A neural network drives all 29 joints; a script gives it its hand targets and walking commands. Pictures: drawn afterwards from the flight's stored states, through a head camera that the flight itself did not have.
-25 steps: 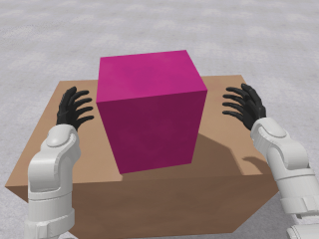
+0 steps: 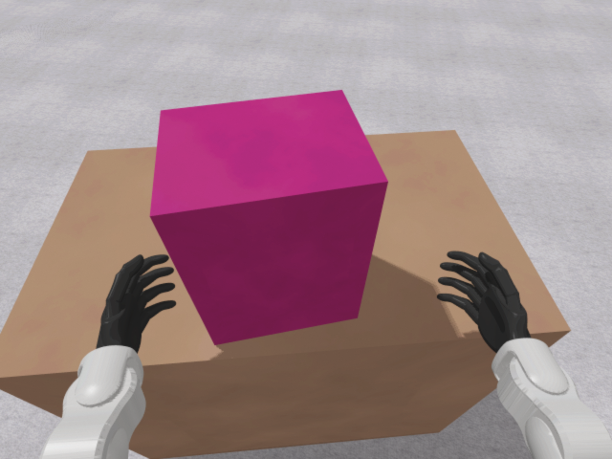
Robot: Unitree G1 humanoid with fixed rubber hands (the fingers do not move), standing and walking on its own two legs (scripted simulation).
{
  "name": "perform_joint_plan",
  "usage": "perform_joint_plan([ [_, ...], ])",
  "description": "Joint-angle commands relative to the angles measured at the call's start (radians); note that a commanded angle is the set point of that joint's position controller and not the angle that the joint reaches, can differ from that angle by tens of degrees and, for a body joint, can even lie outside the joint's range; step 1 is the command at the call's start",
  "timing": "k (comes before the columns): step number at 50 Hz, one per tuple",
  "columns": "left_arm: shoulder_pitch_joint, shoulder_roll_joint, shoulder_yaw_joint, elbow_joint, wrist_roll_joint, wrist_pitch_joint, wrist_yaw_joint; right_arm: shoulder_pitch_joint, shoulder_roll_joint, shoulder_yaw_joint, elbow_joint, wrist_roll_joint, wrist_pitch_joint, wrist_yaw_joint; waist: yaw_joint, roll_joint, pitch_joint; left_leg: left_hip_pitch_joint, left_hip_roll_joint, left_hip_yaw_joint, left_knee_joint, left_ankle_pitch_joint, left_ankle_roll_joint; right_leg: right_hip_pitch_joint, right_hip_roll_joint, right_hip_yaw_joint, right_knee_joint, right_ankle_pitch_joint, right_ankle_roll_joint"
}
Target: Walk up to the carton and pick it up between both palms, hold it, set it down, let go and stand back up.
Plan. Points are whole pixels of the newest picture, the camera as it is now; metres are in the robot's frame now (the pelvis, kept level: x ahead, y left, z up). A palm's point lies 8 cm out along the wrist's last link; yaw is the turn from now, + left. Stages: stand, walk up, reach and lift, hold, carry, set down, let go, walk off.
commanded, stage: set down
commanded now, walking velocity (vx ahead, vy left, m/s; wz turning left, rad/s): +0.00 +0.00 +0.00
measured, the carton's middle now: (272, 228) +0.38 +0.08 +0.09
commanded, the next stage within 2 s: none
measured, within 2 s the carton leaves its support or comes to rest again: neither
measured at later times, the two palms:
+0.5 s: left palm (125, 395) +0.17 +0.22 +0.05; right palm (504, 377) +0.20 -0.19 +0.05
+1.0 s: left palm (123, 413) +0.16 +0.24 +0.01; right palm (481, 412) +0.18 -0.19 -0.02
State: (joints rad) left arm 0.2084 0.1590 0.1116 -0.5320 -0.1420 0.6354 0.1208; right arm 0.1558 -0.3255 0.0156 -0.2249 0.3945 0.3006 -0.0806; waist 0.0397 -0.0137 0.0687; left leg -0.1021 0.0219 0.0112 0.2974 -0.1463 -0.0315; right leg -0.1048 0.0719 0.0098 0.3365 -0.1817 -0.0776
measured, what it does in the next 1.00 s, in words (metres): stands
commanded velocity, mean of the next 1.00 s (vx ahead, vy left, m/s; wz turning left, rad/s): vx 0.00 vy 0.00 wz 0.00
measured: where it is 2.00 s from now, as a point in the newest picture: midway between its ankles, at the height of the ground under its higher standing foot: outside the picture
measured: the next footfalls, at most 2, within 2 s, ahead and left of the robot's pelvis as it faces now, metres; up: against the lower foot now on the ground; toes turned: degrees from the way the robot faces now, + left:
none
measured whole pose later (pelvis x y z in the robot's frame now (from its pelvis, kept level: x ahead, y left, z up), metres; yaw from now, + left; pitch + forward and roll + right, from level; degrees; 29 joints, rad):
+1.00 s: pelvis +0.01 +0.02 +0.00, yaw +0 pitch -2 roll +0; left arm 0.43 0.18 -0.06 -0.09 -0.10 0.10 0.13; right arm 0.40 -0.26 0.00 0.18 0.19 -0.03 0.09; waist 0.10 -0.01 0.04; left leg -0.12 0.00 0.02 0.31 -0.16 0.00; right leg -0.11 0.05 0.01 0.31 -0.18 -0.05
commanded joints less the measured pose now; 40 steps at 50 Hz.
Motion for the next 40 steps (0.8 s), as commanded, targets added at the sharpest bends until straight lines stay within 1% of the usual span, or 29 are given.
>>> perform_joint_plan([
  [1,-0.021,0.097,0.042,-0.153,0.002,-0.156,0.01,-0.04,-0.111,-0.065,-0.255,-0.024,-0.122,0.018,0.04,-0.014,-0.216,0.221,-0.013,0.004,0.037,0.338,0.013,-0.087,-0.052,0.04,-0.087,0.187,0.05],
  [2,-0.032,0.103,0.046,-0.153,-0.002,-0.177,0.011,-0.046,-0.107,-0.064,-0.274,-0.03,-0.134,0.022,0.053,-0.02,-0.225,0.211,-0.013,0.006,0.033,0.332,0.015,-0.093,-0.053,0.042,-0.091,0.168,0.05],
  [3,-0.039,0.107,0.042,-0.138,-0.012,-0.196,0.013,-0.05,-0.107,-0.064,-0.283,-0.035,-0.143,0.027,0.055,-0.036,-0.221,0.198,-0.015,0.007,0.034,0.318,0.021,-0.102,-0.057,0.046,-0.096,0.159,0.052],
  [4,-0.011,0.098,0.039,-0.103,-0.014,-0.215,0.011,-0.015,-0.107,-0.063,-0.266,-0.041,-0.147,0.033,0.052,-0.058,-0.2,0.192,-0.014,0.006,0.03,0.306,0.027,-0.104,-0.057,0.052,-0.101,0.152,0.051],
  [5,-0.003,0.095,0.032,-0.091,-0.017,-0.234,0.01,0.008,-0.105,-0.06,-0.253,-0.048,-0.153,0.04,0.052,-0.051,-0.191,0.19,-0.014,0.005,0.026,0.3,0.027,-0.103,-0.06,0.054,-0.105,0.147,0.049],
  [6,0.019,0.093,0.03,-0.085,-0.019,-0.253,0.009,0.031,-0.106,-0.062,-0.258,-0.051,-0.163,0.046,0.055,-0.063,-0.194,0.189,-0.013,0.008,0.022,0.293,0.03,-0.099,-0.059,0.054,-0.109,0.138,0.049],
  [7,0.027,0.095,0.025,-0.049,-0.018,-0.269,0.006,0.049,-0.102,-0.061,-0.241,-0.059,-0.169,0.051,0.05,-0.073,-0.177,0.178,-0.016,0.009,0.017,0.264,0.034,-0.103,-0.066,0.06,-0.117,0.116,0.052],
  [8,0.035,0.094,0.017,-0.033,-0.019,-0.286,0.003,0.067,-0.096,-0.061,-0.235,-0.068,-0.177,0.056,0.046,-0.07,-0.173,0.17,-0.016,0.009,0.01,0.247,0.037,-0.102,-0.071,0.064,-0.119,0.109,0.054],
  [11,0.005,0.108,0.001,-0.007,-0.028,-0.338,0.002,0.081,-0.076,-0.062,-0.211,-0.078,-0.199,0.068,0.045,-0.071,-0.152,0.122,-0.014,0.008,-0.006,0.16,0.046,-0.111,-0.1,0.095,-0.134,0.017,0.067],
  [13,0.018,0.108,-0.022,0.005,-0.028,-0.358,0.005,0.113,-0.067,-0.071,-0.183,-0.09,-0.207,0.073,0.031,-0.064,-0.126,0.117,-0.011,0.004,-0.014,0.127,0.05,-0.124,-0.107,0.099,-0.143,-0.02,0.065],
  [14,0.013,0.119,-0.025,0.004,-0.031,-0.364,0.006,0.114,-0.063,-0.076,-0.178,-0.094,-0.21,0.074,0.032,-0.061,-0.132,0.107,-0.01,0.005,-0.018,0.104,0.052,-0.12,-0.112,0.101,-0.143,-0.047,0.067],
  [15,-0.008,0.129,-0.026,-0.003,-0.034,-0.371,0.011,0.102,-0.054,-0.07,-0.176,-0.09,-0.215,0.074,0.043,-0.047,-0.143,0.098,-0.011,0.008,-0.019,0.094,0.052,-0.125,-0.118,0.107,-0.142,-0.068,0.07],
  [17,-0.001,0.137,-0.039,-0.008,-0.037,-0.383,0.021,0.111,-0.043,-0.068,-0.173,-0.084,-0.226,0.074,0.044,-0.034,-0.136,0.087,-0.01,0.007,-0.014,0.083,0.052,-0.131,-0.128,0.114,-0.139,-0.084,0.074],
  [20,0.04,0.14,-0.046,0.012,-0.02,-0.391,0.024,0.152,-0.034,-0.058,-0.123,-0.087,-0.229,0.074,0.041,-0.014,-0.096,0.091,-0.009,0.01,-0.017,0.086,0.048,-0.132,-0.128,0.107,-0.14,-0.083,0.072],
  [21,0.047,0.14,-0.053,0.011,-0.019,-0.391,0.023,0.157,-0.033,-0.06,-0.114,-0.087,-0.231,0.075,0.035,-0.002,-0.099,0.1,-0.007,0.009,-0.019,0.082,0.046,-0.133,-0.126,0.103,-0.138,-0.092,0.069],
  [25,0.094,0.134,-0.062,0.074,-0.005,-0.399,0.016,0.191,-0.019,-0.058,-0.059,-0.11,-0.238,0.08,0.034,0.012,-0.072,0.106,-0.008,0.012,-0.021,0.088,0.045,-0.146,-0.117,0.087,-0.137,-0.106,0.06],
  [26,0.108,0.13,-0.069,0.091,-0.007,-0.402,0.013,0.192,-0.022,-0.058,-0.055,-0.115,-0.243,0.084,0.035,0.006,-0.071,0.106,-0.004,0.011,-0.022,0.088,0.045,-0.15,-0.111,0.08,-0.137,-0.11,0.056],
  [28,0.118,0.126,-0.076,0.115,-0.001,-0.41,0.013,0.2,-0.025,-0.063,-0.036,-0.124,-0.254,0.094,0.034,0.019,-0.071,0.111,0.0,0.01,-0.023,0.09,0.041,-0.153,-0.101,0.068,-0.133,-0.112,0.047],
  [29,0.137,0.122,-0.088,0.118,0.002,-0.418,0.016,0.21,-0.032,-0.074,-0.03,-0.134,-0.264,0.1,0.029,0.022,-0.072,0.122,0.006,0.006,-0.02,0.106,0.041,-0.155,-0.087,0.047,-0.123,-0.082,0.04],
  [30,0.137,0.12,-0.091,0.147,0.006,-0.424,0.014,0.214,-0.03,-0.071,0.001,-0.143,-0.268,0.106,0.026,0.025,-0.058,0.121,0.006,0.006,-0.018,0.104,0.041,-0.16,-0.084,0.046,-0.123,-0.085,0.036],
  [31,0.133,0.119,-0.094,0.135,0.004,-0.436,0.017,0.204,-0.036,-0.077,-0.007,-0.141,-0.279,0.114,0.031,0.024,-0.076,0.121,0.01,0.003,-0.023,0.1,0.04,-0.154,-0.074,0.034,-0.119,-0.077,0.035],
  [32,0.134,0.118,-0.103,0.158,0.005,-0.448,0.02,0.204,-0.035,-0.081,0.009,-0.152,-0.288,0.122,0.028,0.012,-0.073,0.111,0.014,0.004,-0.023,0.084,0.042,-0.154,-0.071,0.031,-0.116,-0.082,0.035],
  [33,0.135,0.119,-0.103,0.172,0.009,-0.461,0.024,0.205,-0.034,-0.081,0.021,-0.156,-0.299,0.129,0.035,0.01,-0.071,0.1,0.014,0.005,-0.025,0.079,0.042,-0.15,-0.072,0.031,-0.114,-0.083,0.034],
  [35,0.136,0.124,-0.105,0.138,0.007,-0.492,0.04,0.204,-0.045,-0.086,-0.011,-0.152,-0.33,0.143,0.042,-0.005,-0.113,0.109,0.015,0.004,-0.011,0.122,0.039,-0.141,-0.063,0.025,-0.105,-0.043,0.032],
  [36,0.159,0.113,-0.124,0.172,0.01,-0.503,0.044,0.223,-0.044,-0.087,0.023,-0.161,-0.34,0.15,0.033,-0.007,-0.097,0.109,0.017,0.002,-0.005,0.137,0.037,-0.142,-0.057,0.02,-0.102,-0.029,0.029],
  [37,0.154,0.11,-0.125,0.167,0.013,-0.516,0.048,0.215,-0.053,-0.086,0.026,-0.157,-0.352,0.158,0.039,-0.006,-0.116,0.113,0.016,0.004,0.001,0.157,0.034,-0.14,-0.056,0.022,-0.103,-0.016,0.027],
  [38,0.169,0.101,-0.13,0.229,0.022,-0.522,0.044,0.235,-0.05,-0.083,0.083,-0.169,-0.354,0.163,0.028,-0.018,-0.09,0.114,0.012,0.006,0.004,0.156,0.033,-0.146,-0.057,0.024,-0.11,-0.014,0.026],
  [39,0.15,0.107,-0.119,0.223,0.024,-0.53,0.044,0.218,-0.056,-0.077,0.079,-0.166,-0.364,0.168,0.041,-0.024,-0.113,0.117,0.01,0.01,0.006,0.167,0.035,-0.143,-0.059,0.028,-0.111,-0.003,0.026],
  [40,0.156,0.096,-0.133,0.27,0.03,-0.533,0.041,0.223,-0.056,-0.075,0.127,-0.174,-0.367,0.172,0.029,-0.023,-0.1,0.112,0.009,0.008,0.008,0.159,0.033,-0.146,-0.058,0.028,-0.11,-0.001,0.025],
])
